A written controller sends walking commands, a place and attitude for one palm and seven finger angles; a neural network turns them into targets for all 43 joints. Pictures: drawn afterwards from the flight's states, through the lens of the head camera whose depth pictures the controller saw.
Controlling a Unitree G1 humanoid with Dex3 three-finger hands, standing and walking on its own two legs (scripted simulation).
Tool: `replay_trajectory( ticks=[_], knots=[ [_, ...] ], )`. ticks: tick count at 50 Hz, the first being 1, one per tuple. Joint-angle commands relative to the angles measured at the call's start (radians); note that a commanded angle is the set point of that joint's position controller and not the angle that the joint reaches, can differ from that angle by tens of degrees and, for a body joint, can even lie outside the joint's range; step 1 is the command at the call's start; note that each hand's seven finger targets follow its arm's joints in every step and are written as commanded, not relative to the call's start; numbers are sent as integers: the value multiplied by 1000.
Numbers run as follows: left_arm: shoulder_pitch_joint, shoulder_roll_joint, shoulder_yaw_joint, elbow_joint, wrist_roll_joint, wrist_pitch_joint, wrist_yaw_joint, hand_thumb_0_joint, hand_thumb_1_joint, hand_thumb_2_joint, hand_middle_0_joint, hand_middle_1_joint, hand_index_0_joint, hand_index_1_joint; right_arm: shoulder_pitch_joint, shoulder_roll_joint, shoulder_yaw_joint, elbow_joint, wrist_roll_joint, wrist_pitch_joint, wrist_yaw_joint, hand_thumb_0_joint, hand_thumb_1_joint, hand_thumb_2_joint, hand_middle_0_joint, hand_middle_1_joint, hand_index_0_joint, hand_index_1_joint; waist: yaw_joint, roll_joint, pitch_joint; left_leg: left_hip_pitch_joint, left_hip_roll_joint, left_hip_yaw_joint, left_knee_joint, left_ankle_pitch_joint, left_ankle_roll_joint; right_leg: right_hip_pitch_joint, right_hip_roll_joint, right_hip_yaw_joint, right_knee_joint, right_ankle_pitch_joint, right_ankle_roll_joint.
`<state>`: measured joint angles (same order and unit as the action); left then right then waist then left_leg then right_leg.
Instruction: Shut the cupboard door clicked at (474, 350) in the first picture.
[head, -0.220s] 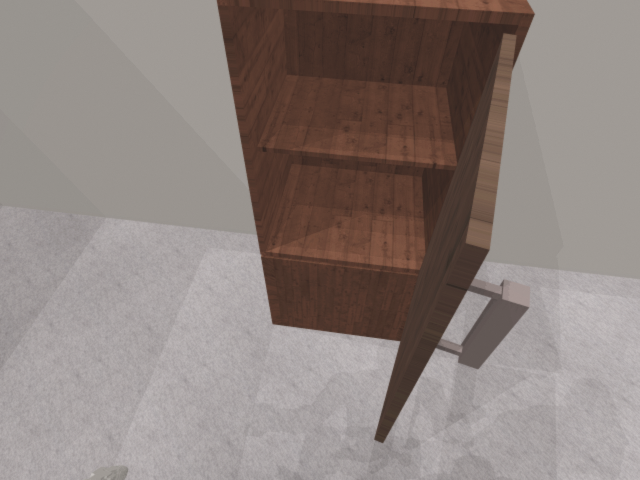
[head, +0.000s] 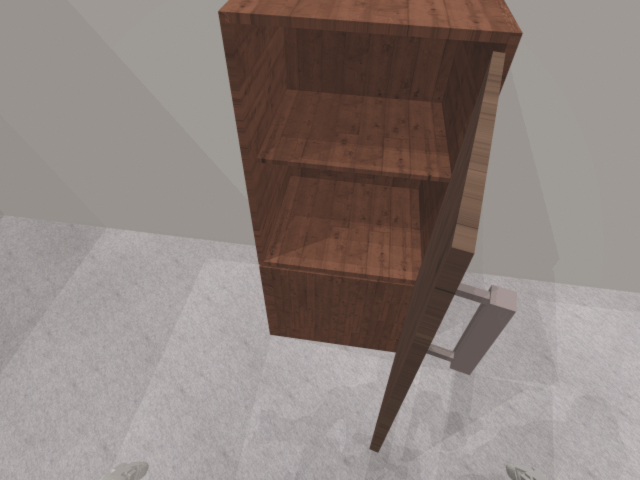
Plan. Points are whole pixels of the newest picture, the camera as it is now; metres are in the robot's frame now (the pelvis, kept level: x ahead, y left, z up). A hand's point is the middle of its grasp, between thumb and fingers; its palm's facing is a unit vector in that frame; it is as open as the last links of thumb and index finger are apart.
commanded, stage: stand and wait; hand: left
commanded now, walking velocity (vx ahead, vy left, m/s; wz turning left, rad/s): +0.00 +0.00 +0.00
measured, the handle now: (460, 328) +0.28 -0.14 +0.08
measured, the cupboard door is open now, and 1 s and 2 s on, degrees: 77 77 77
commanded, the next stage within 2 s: look at it before walking up in 0.62 s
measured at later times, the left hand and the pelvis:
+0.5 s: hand out of the picture +0.05 +0.23 -0.15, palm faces -0.02 -0.94 -0.33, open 7.4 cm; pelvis -0.01 -0.02 +0.00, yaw +0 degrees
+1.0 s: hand out of the picture +0.06 +0.22 -0.15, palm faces -0.02 -0.95 -0.32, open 7.4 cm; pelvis -0.02 -0.02 +0.01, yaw +0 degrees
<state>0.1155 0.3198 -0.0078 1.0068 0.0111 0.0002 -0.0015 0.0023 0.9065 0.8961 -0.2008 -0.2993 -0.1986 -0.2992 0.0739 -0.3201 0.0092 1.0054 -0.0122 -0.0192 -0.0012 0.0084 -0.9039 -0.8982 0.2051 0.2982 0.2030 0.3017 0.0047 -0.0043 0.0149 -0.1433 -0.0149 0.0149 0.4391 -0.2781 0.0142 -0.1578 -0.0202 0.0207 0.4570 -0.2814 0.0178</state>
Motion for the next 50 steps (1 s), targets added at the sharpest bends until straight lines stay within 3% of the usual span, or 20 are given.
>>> replay_trajectory(
  ticks=[1, 15, 25, 50],
  knots=[
    [-25, 210, 48, -63, 3, -20, 18, 0, 900, 900, -200, -300, -200, -300, -25, -204, -49, -47, -3, -17, -20, 0, -900, -900, 200, 300, 200, 300, -5, 2, -77, 29, 120, -83, -64, 322, 23, 22, -91, 65, -52, 316, -46],
    [-8, 207, 49, -14, -1, -25, 16, 0, 900, 900, -200, -300, -200, -300, -2, -202, -43, 10, 2, -17, -21, 0, -900, -900, 200, 300, 200, 300, -3, 5, -65, 33, 126, -86, -97, 266, 13, 38, -98, 81, -99, 297, -49],
    [-5, 207, 46, 15, -1, -25, 15, 0, 900, 900, -200, -300, -200, -300, 13, -202, -39, 42, 3, -15, -19, 0, -900, -900, 200, 300, 200, 300, -2, -3, -42, 23, 128, -89, -125, 195, 9, 22, -97, 93, -134, 218, -48],
    [-11, 208, 50, 17, 1, -29, 13, 0, 900, 900, -200, -300, -200, -300, 12, -206, -39, 52, 2, -17, -18, 0, -900, -900, 200, 300, 200, 300, -4, 0, -40, 34, 133, -95, -138, 206, 5, 12, -94, 95, -154, 213, -45]
  ],
)
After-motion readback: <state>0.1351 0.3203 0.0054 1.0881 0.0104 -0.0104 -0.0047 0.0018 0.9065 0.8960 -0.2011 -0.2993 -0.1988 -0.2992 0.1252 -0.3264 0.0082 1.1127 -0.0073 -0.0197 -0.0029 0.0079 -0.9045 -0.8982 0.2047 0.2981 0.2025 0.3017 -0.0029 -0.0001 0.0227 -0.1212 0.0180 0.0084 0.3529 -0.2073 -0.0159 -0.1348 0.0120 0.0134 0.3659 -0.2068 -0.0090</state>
